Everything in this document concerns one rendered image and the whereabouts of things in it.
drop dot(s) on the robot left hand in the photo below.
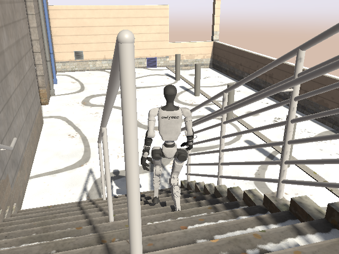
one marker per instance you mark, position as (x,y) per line
(144,164)

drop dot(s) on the right robot forearm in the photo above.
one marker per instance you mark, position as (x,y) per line
(190,138)

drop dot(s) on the right robot upper arm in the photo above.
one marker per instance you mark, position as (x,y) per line
(188,121)

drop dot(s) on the robot right hand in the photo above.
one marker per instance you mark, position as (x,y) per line
(186,143)

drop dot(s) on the left robot upper arm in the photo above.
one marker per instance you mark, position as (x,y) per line
(151,122)

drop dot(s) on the robot left thigh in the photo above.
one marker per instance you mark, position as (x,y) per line
(156,154)

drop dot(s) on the robot head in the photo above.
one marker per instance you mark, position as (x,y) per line
(170,92)

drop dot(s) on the left robot forearm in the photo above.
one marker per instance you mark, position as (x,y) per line
(147,146)

